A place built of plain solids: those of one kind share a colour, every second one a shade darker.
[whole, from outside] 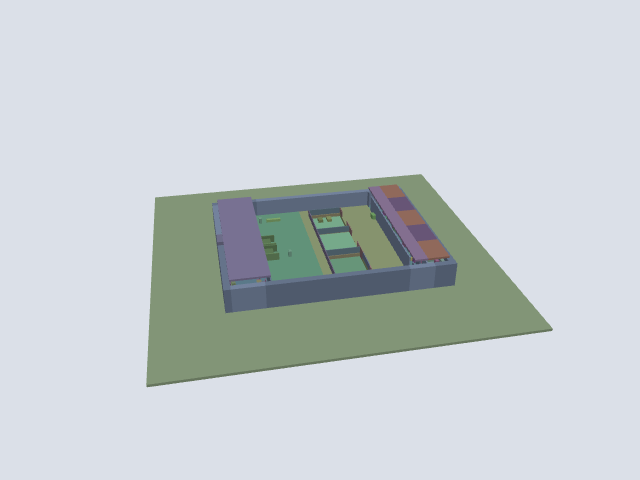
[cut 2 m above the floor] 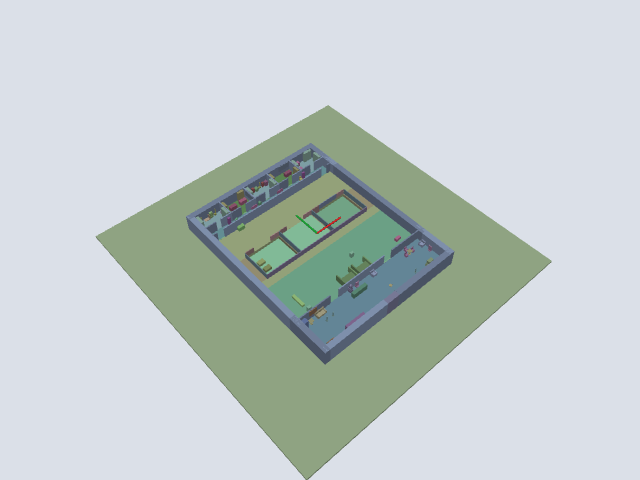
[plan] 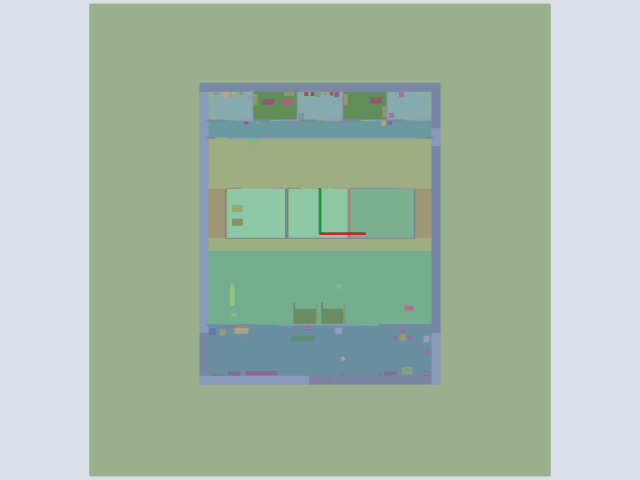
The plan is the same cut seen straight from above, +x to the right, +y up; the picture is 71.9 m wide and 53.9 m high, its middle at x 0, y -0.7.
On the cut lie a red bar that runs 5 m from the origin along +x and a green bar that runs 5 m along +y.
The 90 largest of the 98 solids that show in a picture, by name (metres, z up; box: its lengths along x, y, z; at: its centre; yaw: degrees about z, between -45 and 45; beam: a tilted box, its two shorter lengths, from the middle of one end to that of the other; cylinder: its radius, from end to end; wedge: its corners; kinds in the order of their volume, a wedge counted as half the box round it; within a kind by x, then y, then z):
{
 "ground_under_all_1": {"box": [51.85, 53.14, 0.4], "at": [0.0, -0.7, -0.75]},
 "wall_1": {"box": [1.0, 7.6, 3.88], "at": [-13.03, -13.14, 1.34]},
 "wall_2": {"box": [1.0, 22.79, 3.88], "at": [-13.03, 0.25, 1.34]},
 "wall_3": {"box": [1.0, 3.8, 3.88], "at": [-13.03, 11.74, 1.34]},
 "wall_4": {"box": [1.0, 5.1, 3.88], "at": [-13.03, 14.39, 1.34]},
 "wall_5": {"box": [2.15, 0.2, 3.88], "at": [-11.65, 12.74, 1.34]},
 "wall_6": {"box": [6.85, 1.0, 3.88], "at": [-10.1, 16.45, 1.34]},
 "wall_7": {"box": [6.25, 0.2, 3.88], "at": [-9.6, -10.24, 1.34]},
 "wall_8": {"box": [2.15, 0.2, 3.88], "at": [-8.55, 12.74, 1.34]},
 "wall_9": {"box": [0.2, 3.5, 3.88], "at": [-7.58, 14.39, 1.34]},
 "wall_10": {"box": [12.33, 1.0, 3.88], "at": [-7.36, -16.45, 1.34]},
 "wall_11": {"box": [2.15, 0.2, 3.88], "at": [-6.6, 12.74, 1.34]},
 "wall_12": {"box": [6.85, 1.0, 3.88], "at": [-5.05, 16.45, 1.34]},
 "wall_13": {"box": [2.15, 0.2, 3.88], "at": [-3.5, 12.74, 1.34]},
 "wall_14": {"box": [4.1, 0.2, 3.88], "at": [-2.52, 12.74, 1.34]},
 "wall_15": {"box": [0.2, 3.5, 3.88], "at": [-2.52, 14.39, 1.34]},
 "wall_16": {"box": [9.56, 0.2, 3.88], "at": [0.0, -10.24, 1.34]},
 "wall_17": {"box": [20.94, 0.2, 3.88], "at": [0.0, 10.74, 1.34]},
 "wall_18": {"box": [6.85, 1.0, 3.88], "at": [0.0, 16.45, 1.34]},
 "wall_19": {"box": [2.15, 0.2, 3.88], "at": [1.55, 12.74, 1.34]},
 "wall_20": {"box": [2.15, 0.2, 3.88], "at": [3.5, 12.74, 1.34]},
 "wall_21": {"box": [6.85, 1.0, 3.88], "at": [5.05, 16.45, 1.34]},
 "wall_22": {"box": [2.15, 0.2, 3.88], "at": [6.6, 12.74, 1.34]},
 "wall_23": {"box": [12.33, 1.0, 3.88], "at": [7.36, -16.45, 1.34]},
 "wall_24": {"box": [0.2, 3.5, 3.88], "at": [7.58, 14.39, 1.34]},
 "wall_25": {"box": [2.15, 0.2, 3.88], "at": [8.55, 12.74, 1.34]},
 "wall_26": {"box": [6.25, 0.2, 3.88], "at": [9.6, -10.24, 1.34]},
 "wall_27": {"box": [6.85, 1.0, 3.88], "at": [10.1, 16.45, 1.34]},
 "wall_28": {"box": [2.15, 0.2, 3.88], "at": [11.65, 12.74, 1.34]},
 "wall_29": {"box": [1.0, 7.6, 3.88], "at": [13.03, -13.14, 1.34]},
 "wall_30": {"box": [1.0, 22.79, 3.88], "at": [13.03, 0.25, 1.34]},
 "wall_31": {"box": [1.0, 3.8, 3.88], "at": [13.03, 11.74, 1.34]},
 "wall_32": {"box": [1.0, 5.1, 3.88], "at": [13.03, 14.39, 1.34]},
 "floor_yard_1": {"box": [25.25, 8.3, 1.17], "at": [0.0, -6.09, -0.01]},
 "floor_walkway_1": {"box": [25.25, 1.5, 1.17], "at": [0.0, -1.2, -0.01]},
 "floor_walkway_2": {"box": [25.25, 5.7, 1.17], "at": [0.0, 7.89, -0.01]},
 "floor_lobby_1": {"box": [25.25, 5.8, 1.17], "at": [0.0, -13.14, -0.01]},
 "floor_plot_1": {"box": [6.5, 5.49, 0.6], "at": [-7.17, 2.3, -0.3]},
 "floor_plot_2": {"box": [6.6, 5.49, 1.17], "at": [-0.23, 2.3, -0.01]},
 "floor_plot_3": {"box": [6.95, 5.49, 0.6], "at": [6.95, 2.3, -0.3]},
 "floor_back_corridor_1": {"box": [25.25, 2.0, 1.17], "at": [0.0, 11.74, -0.01]},
 "floor_store_1": {"box": [5.05, 3.3, 1.17], "at": [-10.1, 14.39, -0.01]},
 "floor_store_2": {"box": [5.05, 3.3, 1.17], "at": [0.0, 14.39, -0.01]},
 "floor_store_3": {"box": [5.05, 3.3, 1.17], "at": [10.1, 14.39, -0.01]},
 "ceil_lobby_1": {"box": [25.25, 5.8, 0.3], "at": [0.0, -13.14, 4.12]},
 "floor_class_1": {"box": [5.05, 3.3, 1.17], "at": [-5.05, 14.39, -0.01]},
 "floor_class_2": {"box": [5.05, 3.3, 1.17], "at": [5.05, 14.39, -0.01]},
 "floor_baulk_1": {"box": [2.2, 5.49, 1.17], "at": [-11.53, 2.3, -0.01]},
 "floor_baulk_2": {"box": [0.4, 5.49, 1.17], "at": [-3.73, 2.3, -0.01]},
 "floor_baulk_3": {"box": [0.4, 5.49, 1.17], "at": [3.27, 2.3, -0.01]},
 "floor_baulk_4": {"box": [2.2, 5.49, 1.17], "at": [11.53, 2.3, -0.01]},
 "ceil_back_corridor_1": {"box": [25.25, 2.0, 0.3], "at": [0.0, 11.74, 3.97]},
 "ceil_store_1": {"box": [5.05, 3.3, 0.3], "at": [-10.1, 14.39, 3.97]},
 "ceil_store_2": {"box": [5.05, 3.3, 0.3], "at": [0.0, 14.39, 3.97]},
 "ceil_store_3": {"box": [5.05, 3.3, 0.3], "at": [10.1, 14.39, 3.97]},
 "shelves_store_1": {"box": [0.5, 1.6, 2.0], "at": [-12.24, 14.89, 1.57]},
 "shelves_store_2": {"box": [0.5, 1.6, 2.0], "at": [-7.96, 13.89, 1.57]},
 "shelves_store_3": {"box": [0.5, 1.6, 2.0], "at": [-2.15, 14.89, 1.57]},
 "shelves_store_4": {"box": [0.5, 1.6, 2.0], "at": [2.15, 13.89, 1.57]},
 "shelves_store_5": {"box": [0.5, 1.6, 2.0], "at": [7.96, 14.89, 1.57]},
 "shelves_store_6": {"box": [1.6, 0.5, 2.0], "at": [11.47, 15.66, 1.57]},
 "shelves_store_7": {"box": [0.5, 1.6, 2.0], "at": [12.24, 13.89, 1.57]},
 "door_leaf_1": {"box": [2.4, 0.97, 4.44], "at": [0.0, -16.46, 1.62]},
 "ceil_class_1": {"box": [5.05, 3.3, 0.3], "at": [-5.05, 14.39, 3.97]},
 "ceil_class_2": {"box": [5.05, 3.3, 0.3], "at": [5.05, 14.39, 3.97]},
 "bay_hall_1": {"box": [0.2, 2.4, 1.21], "at": [-2.88, -8.91, 1.17]},
 "bay_hall_2": {"box": [2.3, 1.7, 0.7], "at": [-1.62, -9.27, 0.92]},
 "bay_hall_3": {"box": [0.2, 2.4, 1.21], "at": [-0.38, -8.91, 1.17]},
 "bay_hall_4": {"box": [0.2, 2.4, 1.21], "at": [0.23, -8.91, 1.17]},
 "bay_hall_5": {"box": [2.3, 1.7, 0.7], "at": [1.47, -9.27, 0.92]},
 "bay_hall_6": {"box": [0.2, 2.4, 1.21], "at": [2.73, -8.91, 1.17]},
 "rail_baulk_1": {"box": [0.12, 5.49, 2.22], "at": [-10.62, 2.3, 0.51]},
 "rail_baulk_2": {"box": [0.12, 5.49, 2.22], "at": [-3.73, 2.3, 0.51]},
 "rail_baulk_3": {"box": [0.12, 5.49, 2.22], "at": [3.27, 2.3, 0.51]},
 "rail_baulk_4": {"box": [0.12, 5.49, 2.22], "at": [10.62, 2.3, 0.51]},
 "rail_far_1": {"box": [21.37, 0.12, 2.22], "at": [0.0, -0.51, 0.51]},
 "cupboard_class_1": {"box": [0.45, 1.2, 1.91], "at": [-7.22, 15.1, 1.52]},
 "cupboard_class_2": {"box": [1.2, 0.45, 1.91], "at": [-3.48, 15.69, 1.52]},
 "cupboard_class_3": {"box": [0.45, 1.2, 1.91], "at": [2.88, 15.1, 1.52]},
 "cupboard_class_4": {"box": [0.45, 1.2, 1.91], "at": [7.22, 13.7, 1.52]},
 "lockers_lobby_1": {"box": [3.55, 0.5, 1.8], "at": [-6.55, -15.66, 1.47]},
 "table_class_1": {"box": [1.3, 0.66, 0.74], "at": [-5.77, 14.82, 0.94]},
 "table_class_2": {"box": [1.3, 0.66, 0.74], "at": [-3.74, 14.81, 0.94]},
 "table_class_3": {"box": [1.3, 0.66, 0.74], "at": [6.3, 14.95, 0.94]},
 "desk_lobby_1": {"box": [2.8, 0.6, 1.05], "at": [-1.93, -11.78, 1.09]},
 "machine_lobby_1": {"box": [0.8, 0.8, 1.7], "at": [-12.1, -10.99, 1.52]},
 "rail_line_1": {"box": [3.95, 0.12, 2.22], "at": [6.9, 5.11, 0.51]},
 "pipes_hall_1": {"box": [0.5, 2.4, 0.46], "at": [-9.86, -6.88, 0.79]},
 "crate_walkway_1": {"box": [1.2, 0.6, 0.76], "at": [-7.52, 10.31, 0.94]},
 "sofa_lobby_1": {"box": [1.73, 0.86, 0.33], "at": [-8.89, -10.8, 0.83]}
}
